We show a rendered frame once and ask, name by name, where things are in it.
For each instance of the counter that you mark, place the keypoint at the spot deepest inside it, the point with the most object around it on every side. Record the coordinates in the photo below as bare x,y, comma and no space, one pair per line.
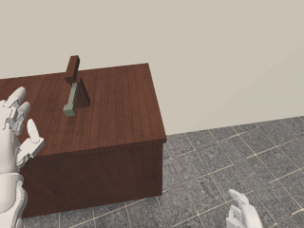
110,151

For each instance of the robot left hand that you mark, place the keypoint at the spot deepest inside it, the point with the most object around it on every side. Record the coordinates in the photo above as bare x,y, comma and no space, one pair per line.
12,115

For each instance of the robot right hand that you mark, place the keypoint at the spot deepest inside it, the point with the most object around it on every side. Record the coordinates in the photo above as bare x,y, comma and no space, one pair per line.
246,217

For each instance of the tap lever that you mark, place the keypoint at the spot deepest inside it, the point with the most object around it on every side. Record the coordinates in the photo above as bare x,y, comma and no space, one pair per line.
69,108

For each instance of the robot left forearm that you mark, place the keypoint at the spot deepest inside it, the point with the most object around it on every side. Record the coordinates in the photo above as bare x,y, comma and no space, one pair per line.
13,200

